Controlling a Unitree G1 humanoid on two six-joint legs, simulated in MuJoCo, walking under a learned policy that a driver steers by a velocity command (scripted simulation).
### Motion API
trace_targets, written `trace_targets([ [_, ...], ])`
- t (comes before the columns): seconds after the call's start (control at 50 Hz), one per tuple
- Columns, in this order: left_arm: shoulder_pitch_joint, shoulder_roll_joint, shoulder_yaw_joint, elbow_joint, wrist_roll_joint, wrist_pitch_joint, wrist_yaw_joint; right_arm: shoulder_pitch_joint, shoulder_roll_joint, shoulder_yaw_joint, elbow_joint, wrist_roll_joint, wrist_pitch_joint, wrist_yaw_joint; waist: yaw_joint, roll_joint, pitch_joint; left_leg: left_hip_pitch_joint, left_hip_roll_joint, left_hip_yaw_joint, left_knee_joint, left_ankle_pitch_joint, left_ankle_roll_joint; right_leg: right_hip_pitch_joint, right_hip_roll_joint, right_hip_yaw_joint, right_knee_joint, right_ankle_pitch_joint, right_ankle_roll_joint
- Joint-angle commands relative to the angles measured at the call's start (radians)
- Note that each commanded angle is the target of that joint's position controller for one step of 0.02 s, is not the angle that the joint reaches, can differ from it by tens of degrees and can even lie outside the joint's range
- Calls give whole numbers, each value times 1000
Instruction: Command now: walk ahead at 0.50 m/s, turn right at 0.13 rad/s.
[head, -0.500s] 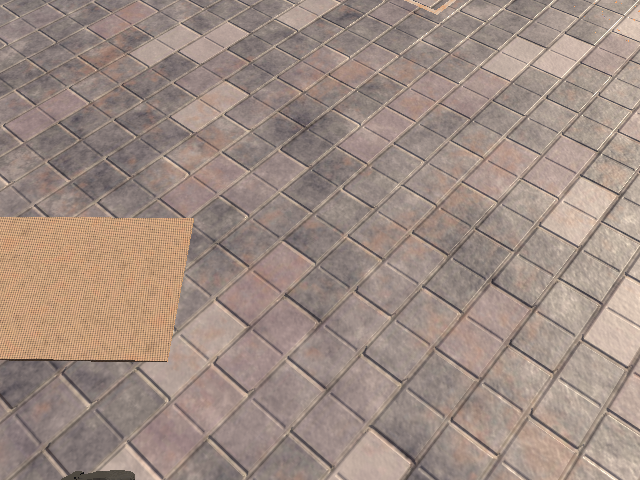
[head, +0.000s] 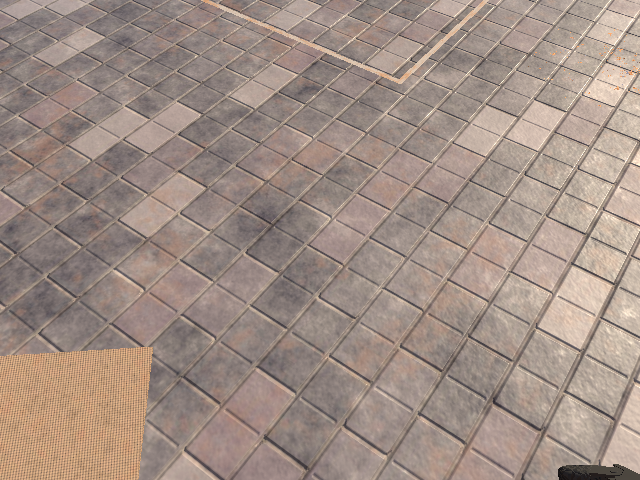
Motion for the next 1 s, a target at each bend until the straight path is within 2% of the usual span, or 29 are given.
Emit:
trace_targets([
  [0.02, 78, 95, 1, -76, -19, -36, -2, 353, -188, -61, 32, 24, 2, 3, -144, 238, -287, 805, 382, -769, -244, -382, 244, -641, 1, 59, 627, -76, 6],
  [0.04, -32, 133, 12, -102, -27, -41, -5, 286, -149, -48, 21, 23, 7, -3, -150, 148, -152, 684, 354, -624, -257, -375, 202, -694, -46, 30, 635, 16, 0],
  [0.06, -92, 123, 8, -116, -17, -44, -4, 225, -138, -40, 7, 9, 14, -6, -127, 72, -83, 556, 316, -516, -272, -268, 183, -668, -93, -11, 596, 97, 1],
  [0.08, -117, 112, 11, -123, -3, -45, -4, 189, -120, -33, 5, 1, 17, -7, -104, 59, -35, 460, 282, -446, -296, -172, 183, -643, -124, -22, 532, 151, 5],
  [0.1, -101, 100, 13, -122, -1, -42, -6, 173, -106, -26, 4, -8, 14, -8, -77, 87, -32, 402, 256, -396, -317, -97, 178, -588, -150, -23, 493, 187, 8],
  [0.12, -81, 84, 11, -115, -3, -37, -7, 170, -101, -25, 7, -6, 12, -8, -64, 105, -35, 376, 239, -358, -337, -49, 181, -557, -157, -31, 463, 200, 14],
  [0.16, -80, 59, 6, -116, 0, -28, -5, 182, -118, -28, 21, 5, 7, -12, -55, 103, -28, 346, 234, -295, -367, 39, 197, -558, -168, -51, 399, 219, 31],
  [0.2, -139, 47, -1, -136, 5, -26, -3, 199, -145, -35, 34, 8, 9, -21, -64, 81, -8, 346, 234, -247, -393, 109, 204, -599, -179, -62, 300, 298, 52],
  [0.3, -287, 16, -15, -165, 1, -40, -17, 258, -164, -37, 67, 21, 26, -31, -117, 75, 22, 364, 184, -120, -400, 161, 158, -548, -148, -103, 4, 549, 60],
  [0.36, -371, 16, -18, -191, -8, -47, -32, 315, -173, -38, 94, 25, 39, -32, -149, 76, 46, 418, 212, -122, -378, 149, 155, -537, -126, -118, -85, 573, 52],
  [0.42, -409, 32, -14, -214, -10, -56, -49, 331, -186, -44, 114, 29, 57, -37, -139, 89, 59, 511, 259, -140, -325, 210, 140, -546, -110, -115, -143, 488, 18],
  [0.46, -351, 62, -1, -205, -6, -60, -52, 317, -201, -49, 117, 31, 66, -42, -93, 104, 24, 534, 262, -144, -239, 383, 120, -431, -81, -131, -176, 422, -12],
  [0.48, -242, 90, 16, -176, -1, -62, -47, 295, -201, -48, 115, 34, 71, -44, -24, 99, -39, 509, 229, -120, -118, 520, 100, -267, -53, -155, -213, 436, -36],
  [0.5, -77, 144, 40, -134, 8, -63, -37, 288, -171, -35, 103, 25, 70, -45, 49, 76, -160, 390, 176, -89, 81, 478, 69, 5, -99, -117, -181, 476, -74],
  [0.52, 67, 239, 62, -119, 30, -58, -25, 348, -79, -5, 70, 6, 56, -41, 62, -99, -332, 37, 57, -32, 460, 110, 5, 412, -361, 215, -152, 450, -183],
  [0.54, 98, 211, 54, -105, 17, -50, -26, 400, -51, 8, 81, 20, 38, -36, 52, -277, -444, -178, -35, -112, 689, -472, -18, 529, -489, 559, -293, 292, -268],
  [0.56, 59, 143, 33, -107, 11, -46, -24, 326, -158, -23, 74, 48, 30, -32, 71, -163, -307, -272, 25, -171, 774, -442, -12, 423, -453, 477, -333, 181, -223],
  [0.58, -2, 115, 22, -108, 8, -45, -20, 245, -167, -27, 48, 55, 28, -30, 52, -122, -179, -293, 71, -137, 762, -356, -8, 280, -418, 331, -360, 194, -188],
  [0.6, -66, 90, 13, -104, 13, -49, -23, 209, -153, -28, 41, 44, 33, -33, 18, -66, -98, -260, 106, -125, 708, -281, -13, 138, -377, 235, -406, 240, -170],
  [0.62, -115, 60, 5, -103, 16, -59, -25, 215, -146, -36, 47, 35, 46, -37, -19, -81, -56, -212, 135, -132, 659, -228, -17, 44, -342, 155, -445, 290, -156],
  [0.64, -145, 53, 6, -97, 21, -67, -27, 248, -124, -35, 56, 36, 62, -37, -47, -100, -37, -153, 148, -135, 642, -193, -24, -26, -324, 96, -482, 323, -150],
  [0.68, -167, 55, 11, -79, 21, -81, -27, 263, -87, -32, 61, 38, 86, -41, -72, -85, -10, -135, 153, -134, 619, -151, -38, -87, -317, 3, -529, 407, -155],
  [0.72, -160, 72, 19, -58, 27, -88, -21, 225, -80, -35, 43, 33, 96, -44, -74, -58, 14, -185, 155, -150, 566, -75, -49, -84, -316, -71, -547, 478, -156],
  [0.82, -130, 105, 29, -23, 24, -76, -1, 94, -53, -26, 2, 26, 84, -18, -33, -34, 48, -192, 138, -93, 286, 164, -47, -27, -283, -238, -558, 547, -122],
  [0.88, -74, 130, 38, 4, 13, -61, 5, -12, -37, -16, -44, 25, 82, 0, 12, -15, 84, -214, 129, -44, 172, 170, -27, 58, -314, -279, -547, 564, -118],
  [0.92, -49, 142, 44, 21, 2, -44, 6, -56, -41, -15, -75, 27, 83, 11, 23, -18, 97, -241, 120, -20, 126, 115, -8, 141, -337, -296, -513, 609, -110],
  [0.96, -56, 157, 46, 31, -6, -25, 10, -58, -50, -21, -97, 16, 81, 20, 0, -33, 92, -180, 73, 23, 80, 24, 17, 171, -342, -315, -412, 905, -93],
  [0.98, -64, 173, 49, 31, -11, -16, 15, -22, -67, -30, -98, 11, 79, 23, -27, -62, 52, -106, 33, 51, 77, -22, 33, 184, -339, -319, -330, 1104, -80],
  [1.0, -77, 182, 50, 31, -15, -8, 20, 72, -98, -47, -79, 10, 76, 23, -80, -78, -12, 14, -9, 68, 52, -26, 52, 183, -322, -323, -205, 1222, -60],
])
